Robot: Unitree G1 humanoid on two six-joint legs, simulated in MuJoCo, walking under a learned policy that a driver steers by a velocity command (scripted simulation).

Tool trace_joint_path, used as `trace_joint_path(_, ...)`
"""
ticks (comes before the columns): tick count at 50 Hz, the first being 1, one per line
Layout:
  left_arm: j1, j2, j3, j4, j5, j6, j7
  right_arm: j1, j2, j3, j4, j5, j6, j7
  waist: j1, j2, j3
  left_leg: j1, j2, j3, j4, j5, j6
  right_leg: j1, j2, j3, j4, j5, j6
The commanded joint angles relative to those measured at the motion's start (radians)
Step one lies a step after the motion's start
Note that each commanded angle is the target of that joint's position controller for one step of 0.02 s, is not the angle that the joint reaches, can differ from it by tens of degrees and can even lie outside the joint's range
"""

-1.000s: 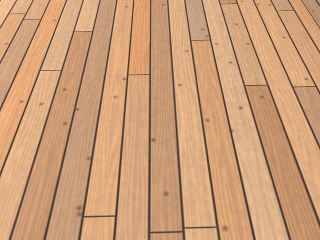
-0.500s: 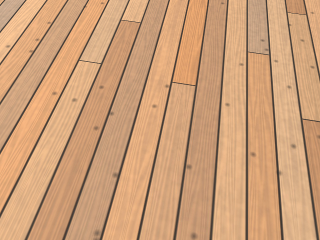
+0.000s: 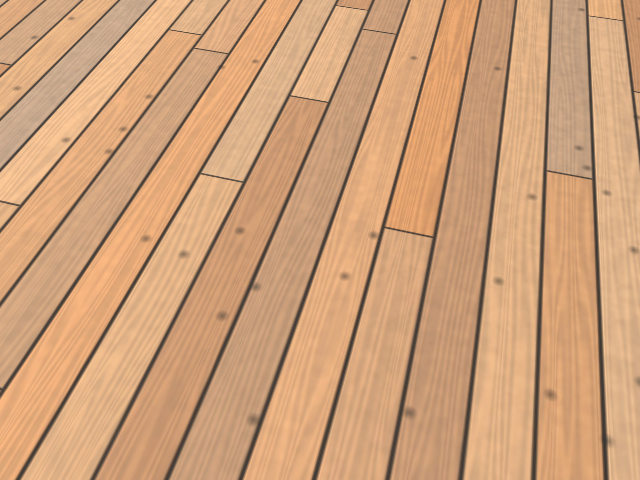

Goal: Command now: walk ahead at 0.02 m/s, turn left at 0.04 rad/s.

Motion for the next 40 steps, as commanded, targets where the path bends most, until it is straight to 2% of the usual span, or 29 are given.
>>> trace_joint_path(1,-0.035,0.107,0.026,-0.042,0.000,-0.019,0.008,-0.020,-0.088,-0.012,-0.033,-0.006,-0.033,-0.001,0.024,0.083,0.002,-0.160,0.066,-0.084,-0.232,-0.163,0.058,0.166,-0.029,0.020,-0.038,-0.034,-0.005)
trace_joint_path(3,-0.011,0.120,0.031,-0.020,-0.005,-0.019,0.016,-0.009,-0.101,-0.014,-0.021,-0.002,-0.056,0.000,0.021,0.069,-0.001,-0.117,0.055,-0.066,-0.203,-0.021,0.040,0.164,-0.038,0.031,-0.025,0.060,-0.021)
trace_joint_path(5,0.003,0.117,0.032,0.001,-0.009,-0.019,0.016,0.031,-0.100,-0.013,0.000,0.006,-0.064,-0.001,0.010,0.045,-0.022,-0.067,0.048,-0.053,-0.173,0.080,0.041,0.163,-0.039,0.030,-0.018,0.115,-0.026)
trace_joint_path(7,0.009,0.111,0.032,0.019,-0.011,-0.015,0.016,0.047,-0.092,-0.010,0.014,0.009,-0.063,-0.002,0.005,0.038,-0.025,-0.045,0.046,-0.049,-0.162,0.132,0.047,0.165,-0.038,0.027,-0.013,0.139,-0.021)
trace_joint_path(17,0.030,0.125,0.037,0.096,-0.017,0.005,0.030,0.064,-0.077,-0.005,0.062,0.014,-0.055,-0.001,-0.002,0.011,-0.030,0.011,0.035,-0.027,-0.145,0.301,0.051,0.189,-0.041,0.030,-0.001,0.207,-0.013)
trace_joint_path(40,0.050,0.112,0.031,0.191,-0.018,0.021,0.042,0.107,-0.052,0.015,0.147,0.010,-0.052,-0.005,0.002,0.008,0.021,-0.008,0.016,0.000,-0.205,0.170,0.040,0.199,-0.037,0.030,-0.040,0.138,-0.007)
